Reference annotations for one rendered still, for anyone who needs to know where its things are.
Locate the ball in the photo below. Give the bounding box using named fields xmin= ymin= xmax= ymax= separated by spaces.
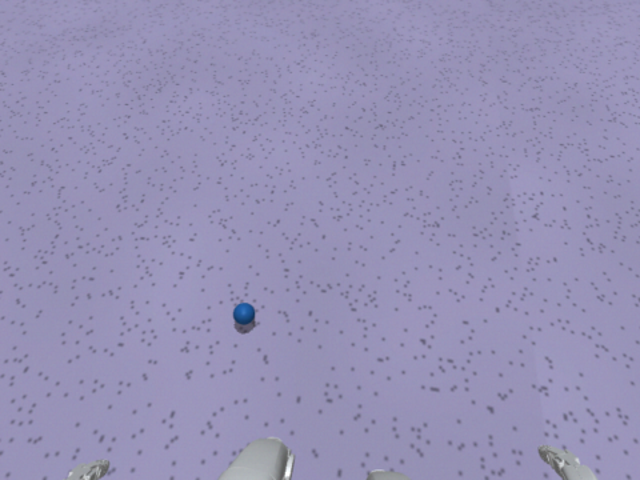
xmin=233 ymin=303 xmax=255 ymax=325

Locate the left robot hand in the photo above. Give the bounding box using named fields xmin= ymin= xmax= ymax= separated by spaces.
xmin=62 ymin=459 xmax=110 ymax=480

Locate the right robot hand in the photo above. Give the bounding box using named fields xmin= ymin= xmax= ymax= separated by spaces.
xmin=538 ymin=445 xmax=598 ymax=480

